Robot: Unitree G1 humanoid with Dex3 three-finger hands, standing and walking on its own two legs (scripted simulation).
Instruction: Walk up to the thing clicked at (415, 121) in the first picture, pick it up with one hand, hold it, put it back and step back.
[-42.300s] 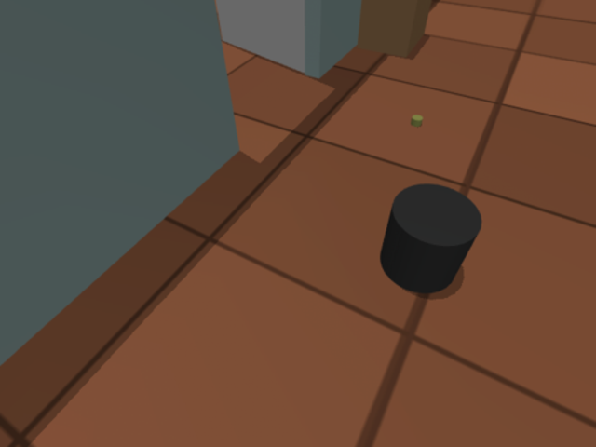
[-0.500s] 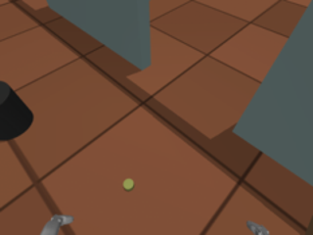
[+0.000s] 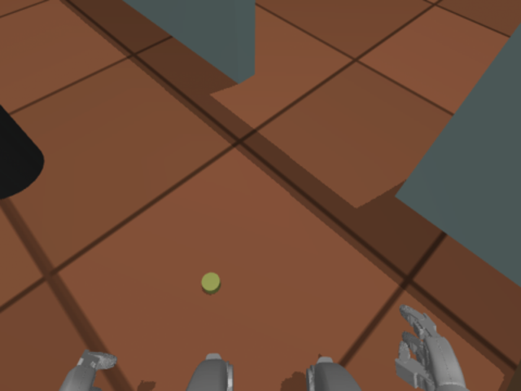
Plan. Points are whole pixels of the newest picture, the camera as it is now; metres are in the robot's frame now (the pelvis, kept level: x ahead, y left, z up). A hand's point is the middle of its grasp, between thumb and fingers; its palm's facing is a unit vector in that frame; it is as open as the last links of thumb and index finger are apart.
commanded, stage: rise first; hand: left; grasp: from above
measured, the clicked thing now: (211, 283) +0.48 +0.18 -0.66
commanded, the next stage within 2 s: none
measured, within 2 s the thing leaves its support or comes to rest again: neither
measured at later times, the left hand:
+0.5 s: hand (154, 333) +0.27 +0.26 -0.33, palm faces -0.46 -0.38 -0.80, open 14.0 cm
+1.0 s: hand (176, 301) +0.37 +0.24 -0.45, palm faces -0.46 -0.03 -0.89, open 14.1 cm
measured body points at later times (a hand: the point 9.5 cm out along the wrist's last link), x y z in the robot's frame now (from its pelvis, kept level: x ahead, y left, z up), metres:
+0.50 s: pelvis -0.07 -0.01 -0.18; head +0.12 +0.00 +0.22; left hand +0.29 +0.27 -0.28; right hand +0.09 -0.28 -0.31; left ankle +0.01 +0.12 -0.65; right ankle +0.00 -0.14 -0.65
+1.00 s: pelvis -0.09 +0.00 -0.30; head +0.13 +0.04 +0.09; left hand +0.39 +0.24 -0.40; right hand -0.06 -0.28 -0.41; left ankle +0.01 +0.12 -0.65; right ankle +0.00 -0.14 -0.65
